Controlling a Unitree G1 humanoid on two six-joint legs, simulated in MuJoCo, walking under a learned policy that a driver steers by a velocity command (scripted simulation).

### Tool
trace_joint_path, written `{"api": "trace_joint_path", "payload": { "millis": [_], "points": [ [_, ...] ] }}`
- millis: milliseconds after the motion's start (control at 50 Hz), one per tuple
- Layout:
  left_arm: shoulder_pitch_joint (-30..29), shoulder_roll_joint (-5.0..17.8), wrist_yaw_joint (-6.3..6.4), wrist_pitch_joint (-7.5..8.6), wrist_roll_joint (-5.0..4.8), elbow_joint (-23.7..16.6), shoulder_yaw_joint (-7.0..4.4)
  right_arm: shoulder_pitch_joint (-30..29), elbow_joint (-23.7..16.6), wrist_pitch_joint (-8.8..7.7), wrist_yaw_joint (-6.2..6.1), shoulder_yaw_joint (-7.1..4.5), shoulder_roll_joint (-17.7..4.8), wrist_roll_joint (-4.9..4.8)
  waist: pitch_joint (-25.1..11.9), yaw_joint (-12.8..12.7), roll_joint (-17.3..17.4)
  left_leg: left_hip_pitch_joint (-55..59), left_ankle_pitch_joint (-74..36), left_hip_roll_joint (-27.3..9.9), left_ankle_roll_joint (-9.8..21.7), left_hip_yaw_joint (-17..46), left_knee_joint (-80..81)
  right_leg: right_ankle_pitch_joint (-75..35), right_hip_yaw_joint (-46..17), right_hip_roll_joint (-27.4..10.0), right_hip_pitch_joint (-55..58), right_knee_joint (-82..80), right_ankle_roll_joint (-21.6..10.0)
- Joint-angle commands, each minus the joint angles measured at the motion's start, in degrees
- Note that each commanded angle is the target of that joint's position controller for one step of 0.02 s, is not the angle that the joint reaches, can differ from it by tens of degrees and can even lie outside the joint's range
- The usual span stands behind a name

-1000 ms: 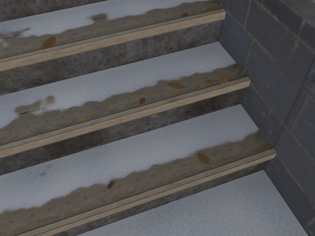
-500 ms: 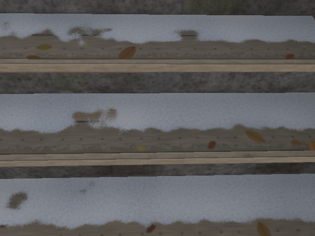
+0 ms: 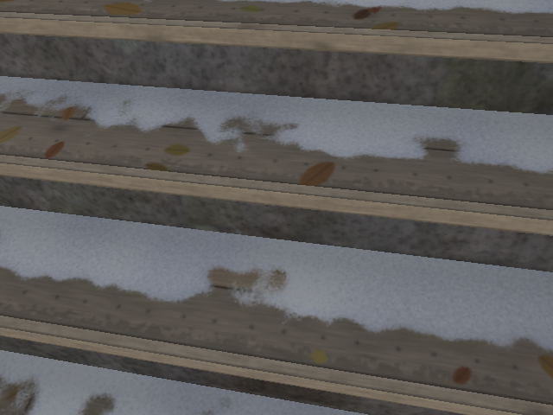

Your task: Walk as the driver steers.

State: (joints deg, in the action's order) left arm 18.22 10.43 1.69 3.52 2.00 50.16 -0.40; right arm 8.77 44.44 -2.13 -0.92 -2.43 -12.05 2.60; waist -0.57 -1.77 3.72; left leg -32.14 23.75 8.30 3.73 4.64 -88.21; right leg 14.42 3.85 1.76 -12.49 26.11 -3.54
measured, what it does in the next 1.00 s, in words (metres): climbs: left foot 0.18 m higher, then right foot 0.18 m higher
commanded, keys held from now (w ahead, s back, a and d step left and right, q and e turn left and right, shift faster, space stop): w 0.92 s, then no key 0.08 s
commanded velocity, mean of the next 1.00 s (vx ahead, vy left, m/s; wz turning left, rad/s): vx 0.49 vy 0.00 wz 0.04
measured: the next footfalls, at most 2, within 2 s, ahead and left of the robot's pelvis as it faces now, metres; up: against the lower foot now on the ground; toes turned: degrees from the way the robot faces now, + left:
left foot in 0.36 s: +0.30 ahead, +0.14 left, +0.18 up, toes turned +7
right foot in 0.96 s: +0.57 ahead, -0.01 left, +0.35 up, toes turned -3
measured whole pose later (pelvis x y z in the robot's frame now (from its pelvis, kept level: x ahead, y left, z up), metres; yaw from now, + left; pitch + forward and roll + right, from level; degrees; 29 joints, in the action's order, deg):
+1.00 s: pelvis +0.46 +0.06 +0.23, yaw +1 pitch +7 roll -5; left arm 0.2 7.0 -2.3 -0.6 1.8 43.3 3.2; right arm 30.0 64.0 -5.4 4.5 0.9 -6.9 3.0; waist -6.8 0.2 1.6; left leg -10.7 4.8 -3.3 5.7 -0.4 -37.2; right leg 31.0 10.9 3.4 -50.2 72.2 -8.3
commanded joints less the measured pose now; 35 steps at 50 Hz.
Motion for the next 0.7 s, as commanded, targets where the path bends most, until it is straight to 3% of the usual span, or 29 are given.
{"api": "trace_joint_path", "payload": {
  "millis": [20,60,80,140,160,200,220,240,260,280,300,320,340,360,380,400,420,440,460,480,500,520,540,580,620,640,660,680,700],
  "points": [
    [4.9,4.6,-0.43,0.49,-0.25,0.9,-1.07,-3.4,-7.6,0.70,0.71,0.62,0.1,0.82,5.3,1.7,-6.2,-29.3,1.8,-3.3,0.3,0.1,-25.1,3.4,-18.8,-16.4,6.2,-12.4,-10.8],
    [9.3,5.7,-0.42,1.32,-0.34,4.0,-1.30,-10.8,-12.6,0.91,1.03,2.36,3.4,0.82,5.4,0.4,-4.7,-36.3,0.2,-3.9,0.3,-0.9,-26.8,5.2,-15.8,-15.0,5.4,-13.1,-8.6],
    [13.3,6.2,-0.55,1.64,-0.22,5.9,-1.67,-12.8,-13.7,1.32,0.34,3.05,5.6,0.50,3.3,-1.2,-7.9,-41.2,3.6,-3.2,0.7,-2.9,-38.1,6.5,-17.5,-16.5,8.2,-14.2,-10.2],
    [10.9,6.2,-0.48,2.09,-1.18,7.0,-1.32,-19.1,-19.5,1.39,-0.37,3.99,4.4,-0.11,6.4,0.7,-7.2,-45.7,5.4,-8.4,0.3,-4.1,-30.8,14.0,-14.9,-15.8,4.5,-19.5,-8.3],
    [12.6,5.8,-0.40,2.26,-0.82,7.9,-1.17,-21.1,-20.7,1.45,-0.65,4.32,5.2,0.03,6.3,-0.5,-9.6,-50.4,7.0,-8.8,0.3,-5.7,-35.7,12.2,-16.0,-16.5,7.1,-20.0,-9.2],
    [13.1,5.9,0.30,2.07,-0.83,8.9,-1.18,-22.9,-23.2,1.73,-0.79,4.80,5.4,-0.38,6.2,-0.2,-9.0,-53.3,8.0,-12.2,0.4,-6.4,-32.0,10.4,-14.7,-17.2,10.0,-21.8,-8.4],
    [14.2,5.1,0.78,1.27,-1.60,10.5,-1.10,-24.8,-25.5,1.64,-0.29,5.96,7.0,0.08,6.0,0.3,-7.8,-50.7,6.9,-14.8,0.4,-7.1,-22.9,10.8,-13.1,-14.7,8.4,-22.9,-7.1],
    [16.0,4.7,1.45,0.90,-1.75,11.6,-0.98,-26.1,-26.9,1.77,-0.03,6.37,7.4,-0.13,5.2,-0.8,-9.8,-48.5,6.8,-15.0,0.3,-9.0,-18.7,4.3,-12.8,-14.1,9.6,-25.5,-8.3],
    [13.4,5.6,1.55,0.30,-1.72,9.3,-1.17,-23.2,-26.4,2.30,0.73,6.44,6.1,0.48,2.0,-0.1,-7.4,-35.8,3.2,-14.7,-0.5,-13.0,-7.5,-8.9,-9.3,-12.0,6.0,-28.7,-9.9],
    [13.5,6.9,2.12,0.18,-2.26,9.1,-1.76,-24.7,-27.3,2.55,0.92,7.20,8.5,-0.39,-0.2,-1.2,-9.8,-23.5,6.0,-14.6,1.0,-12.2,3.0,-19.9,-8.2,-13.8,4.5,-32.6,-10.1],
    [10.7,5.9,1.34,-0.01,-2.24,7.1,-1.43,-20.6,-24.7,2.71,1.14,6.67,7.5,-1.76,-2.8,0.1,-6.0,-9.2,4.6,-11.2,1.3,-17.2,13.6,-34.7,-3.8,-10.8,1.2,-30.4,-10.3],
    [11.6,9.7,0.81,0.51,-2.00,6.1,-2.12,-11.7,-20.4,2.60,0.79,5.45,6.8,-2.03,-10.4,2.8,-11.4,2.2,7.4,-6.1,2.3,-18.1,12.4,-70.9,-1.7,-13.8,5.7,-21.7,-10.7],
    [10.9,13.5,0.09,1.29,-2.02,4.9,-3.13,-0.5,-16.8,2.55,0.36,3.62,3.3,-2.46,-18.4,8.0,-13.9,8.7,4.8,-3.4,3.8,-17.7,13.3,-95.8,-1.1,-16.8,12.5,-9.3,-9.5],
    [7.5,16.5,-1.21,2.15,-3.42,3.7,-4.57,7.6,-15.1,2.34,0.06,2.46,0.8,-1.58,-23.3,12.3,-16.0,14.2,4.0,-3.0,5.5,-13.7,23.0,-100.4,0.5,-17.3,15.8,4.8,-7.2],
    [8.3,14.7,-2.83,3.25,-4.93,0.9,-4.77,9.0,-13.0,1.75,-0.48,1.04,-2.1,-1.49,-25.0,11.4,-10.2,23.0,11.5,-8.8,8.2,3.7,30.9,-87.7,-2.1,-12.7,1.7,18.3,-4.9],
    [6.1,11.3,-4.92,3.47,-3.35,-1.9,-4.73,13.7,-10.8,2.65,-1.19,-1.41,-8.6,-0.17,-24.2,13.0,6.1,26.8,23.3,-21.0,11.9,34.0,54.7,-41.0,-4.2,-3.4,-12.3,38.9,-2.8],
    [3.4,6.5,-5.49,2.86,0.06,-3.1,-5.27,8.9,-9.1,3.89,-1.25,-3.31,-12.2,-1.05,-23.0,10.8,9.7,20.8,38.8,-25.7,12.2,55.7,72.9,-8.8,-12.6,3.6,-20.5,68.4,-1.6],
    [2.3,-0.1,-4.29,1.62,1.68,-6.7,-4.28,1.3,-7.8,3.60,-0.72,-2.65,-10.2,-1.15,-14.9,3.8,4.9,11.9,42.4,-28.1,8.6,51.5,74.2,-9.3,-17.9,1.8,-28.4,84.8,-0.9],
    [-0.6,-2.4,-2.70,0.35,2.27,-9.9,-3.20,-2.0,-5.0,2.73,-0.52,-1.63,-6.4,-0.84,-4.6,0.6,0.7,3.1,39.2,-26.4,7.1,41.9,70.6,-9.8,-12.7,0.0,-34.1,89.3,-1.3],
    [-1.8,-3.6,-1.22,-0.37,2.11,-11.2,-2.45,-1.2,-0.7,1.19,0.06,-0.73,-2.7,-0.66,3.2,-1.5,-2.6,-1.9,28.5,-23.7,4.0,29.4,66.8,-10.3,-12.0,-0.4,-39.2,91.2,-2.1],
    [1.0,-5.4,-0.37,-1.05,1.16,-10.7,-1.42,-0.5,3.2,0.18,0.64,0.89,2.7,-0.11,5.3,-4.6,-2.5,-4.6,19.2,-21.0,1.8,18.9,64.4,-9.0,-12.9,-0.2,-41.3,91.9,-2.6],
    [2.5,-7.4,-0.11,-1.26,1.40,-11.3,-0.14,2.1,5.6,-0.90,1.77,1.40,4.6,-0.04,4.6,-5.9,-1.1,-2.8,10.1,-19.1,0.5,11.8,63.7,-9.5,-12.9,-0.9,-43.5,92.5,-3.3],
    [2.3,-7.5,0.07,-1.63,0.48,-10.8,0.25,4.7,8.3,-1.89,2.24,1.73,5.9,-0.44,5.7,-5.7,-0.9,-1.5,6.3,-18.4,0.6,8.0,64.1,-8.7,-13.6,-0.5,-46.7,92.0,-3.5],
    [0.0,-6.3,0.16,-1.61,-0.62,-10.5,0.31,8.1,10.8,-3.07,2.14,1.51,4.8,-0.65,6.9,-4.2,-2.1,0.1,-0.3,-18.1,0.7,3.0,66.1,-12.0,-12.9,0.2,-49.9,86.8,-2.6],
    [-1.8,-6.4,0.71,-1.96,-1.11,-8.8,-0.03,13.3,13.1,-4.23,2.09,1.42,3.0,-0.62,4.3,-1.8,-2.3,5.9,-5.2,-19.5,2.2,3.1,67.7,-13.5,-9.1,1.7,-55.6,97.2,-2.4],
    [-9.2,2.8,-5.31,-0.47,-3.84,-11.9,-0.59,14.8,12.8,-3.76,5.34,0.47,-4.1,6.86,3.8,1.2,3.9,7.4,-1.8,-17.0,2.5,6.0,68.4,-19.5,-16.1,4.2,-66.1,102.6,-9.0],
    [-9.0,3.3,-6.65,0.42,-2.33,-10.7,-0.94,16.7,15.2,-2.82,6.04,0.56,-4.1,6.87,3.7,0.6,3.8,13.2,-0.9,-19.9,4.1,9.8,69.1,-18.0,-17.5,5.3,-74.3,109.4,-10.8],
    [-9.7,2.0,-7.01,0.85,-1.57,-10.4,0.08,17.8,16.9,-1.93,6.42,1.54,-3.1,6.81,3.1,0.0,-0.5,17.0,0.4,-21.7,4.7,11.2,68.7,-18.3,-19.0,5.5,-80.9,113.1,-13.0],
    [-11.4,0.1,-7.05,0.93,-0.98,-10.2,1.09,21.1,18.8,-1.78,6.66,2.19,-2.5,6.80,2.9,0.0,-2.1,22.5,1.3,-22.0,4.2,9.6,69.0,-17.7,-19.2,4.4,-85.7,112.2,-14.2]
  ]
}}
